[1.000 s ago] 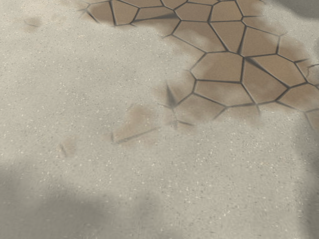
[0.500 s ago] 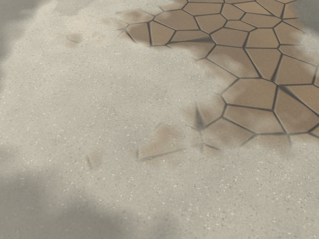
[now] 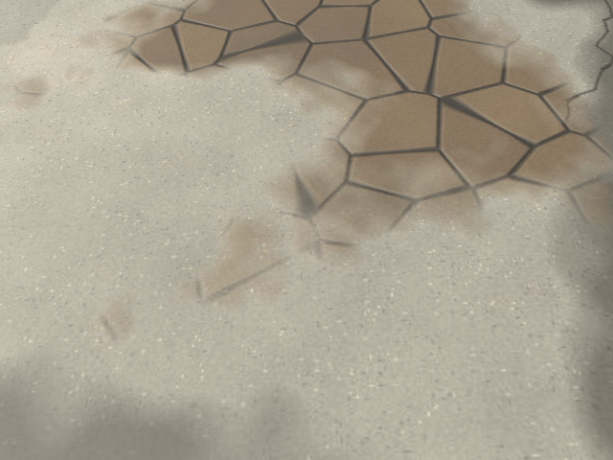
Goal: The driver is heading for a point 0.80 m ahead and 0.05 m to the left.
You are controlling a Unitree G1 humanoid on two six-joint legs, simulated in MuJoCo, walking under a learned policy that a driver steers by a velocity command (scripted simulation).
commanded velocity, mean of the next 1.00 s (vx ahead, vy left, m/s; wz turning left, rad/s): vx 0.39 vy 0.00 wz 0.09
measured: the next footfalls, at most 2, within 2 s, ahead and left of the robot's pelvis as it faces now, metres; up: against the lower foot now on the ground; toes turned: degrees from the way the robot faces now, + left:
left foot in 0.38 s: +0.14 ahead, +0.14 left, +0.00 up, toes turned -11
right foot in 0.80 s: +0.40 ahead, -0.12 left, +0.00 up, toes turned +6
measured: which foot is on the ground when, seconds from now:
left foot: up 0.00-0.36, down 0.38-0.80, up 0.82-1.00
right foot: down 0.00-0.38, up 0.40-0.78, down 0.80-1.00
